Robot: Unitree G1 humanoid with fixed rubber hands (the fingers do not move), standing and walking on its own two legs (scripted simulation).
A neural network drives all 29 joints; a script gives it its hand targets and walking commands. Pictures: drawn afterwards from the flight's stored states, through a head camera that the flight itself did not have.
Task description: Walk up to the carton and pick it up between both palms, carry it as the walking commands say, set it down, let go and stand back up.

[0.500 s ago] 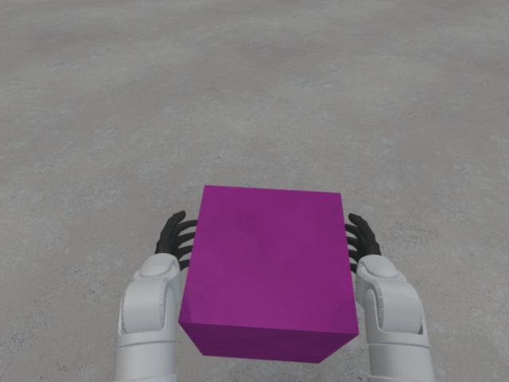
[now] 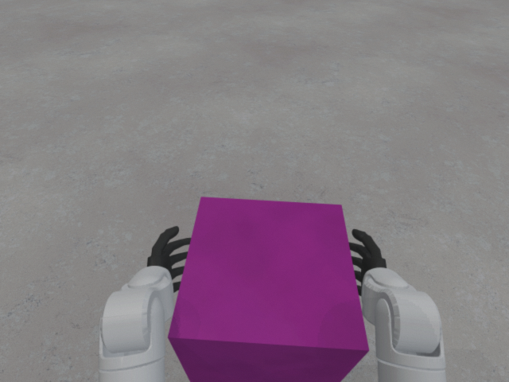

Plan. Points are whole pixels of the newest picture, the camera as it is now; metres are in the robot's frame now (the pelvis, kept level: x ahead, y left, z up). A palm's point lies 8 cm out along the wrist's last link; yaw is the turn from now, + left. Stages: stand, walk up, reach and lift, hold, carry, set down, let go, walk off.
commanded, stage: carry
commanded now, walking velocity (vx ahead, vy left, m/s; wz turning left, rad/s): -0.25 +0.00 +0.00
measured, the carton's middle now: (264, 302) +0.26 +0.00 +0.02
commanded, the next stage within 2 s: none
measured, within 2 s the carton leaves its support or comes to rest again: neither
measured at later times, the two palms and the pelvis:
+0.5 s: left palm out of the picture +0.12 +0.08 +0.09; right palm out of the picture +0.08 -0.22 +0.08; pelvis -0.17 -0.03 +0.00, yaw -3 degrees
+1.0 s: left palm out of the picture -0.08 +0.11 +0.09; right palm out of the picture -0.11 -0.19 +0.09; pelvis -0.36 -0.02 +0.00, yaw -4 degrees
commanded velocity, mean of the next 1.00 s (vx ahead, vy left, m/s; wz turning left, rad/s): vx -0.25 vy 0.00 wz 0.00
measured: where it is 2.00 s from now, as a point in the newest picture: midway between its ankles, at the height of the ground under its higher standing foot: outside the picture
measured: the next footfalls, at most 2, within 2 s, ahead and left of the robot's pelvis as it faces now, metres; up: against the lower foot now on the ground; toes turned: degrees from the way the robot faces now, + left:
right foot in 0.28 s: -0.10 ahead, -0.15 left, +0.00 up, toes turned -8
left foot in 0.62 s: -0.21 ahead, +0.08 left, +0.00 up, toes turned +2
